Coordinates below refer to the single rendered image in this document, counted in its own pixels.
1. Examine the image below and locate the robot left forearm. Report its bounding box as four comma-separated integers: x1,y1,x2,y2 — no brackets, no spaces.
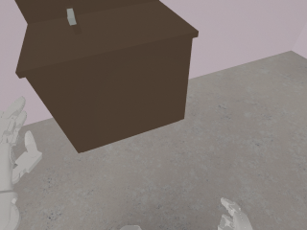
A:
0,190,21,230

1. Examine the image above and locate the robot right hand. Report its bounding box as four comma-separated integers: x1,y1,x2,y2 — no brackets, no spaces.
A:
218,197,253,230

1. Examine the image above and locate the robot left hand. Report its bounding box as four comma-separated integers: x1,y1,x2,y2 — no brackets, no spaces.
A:
0,97,42,192

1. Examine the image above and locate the counter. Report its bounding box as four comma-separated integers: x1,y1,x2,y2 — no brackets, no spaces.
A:
14,0,199,153

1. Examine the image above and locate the tap lever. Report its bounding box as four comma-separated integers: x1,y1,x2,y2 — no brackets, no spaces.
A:
67,8,77,26

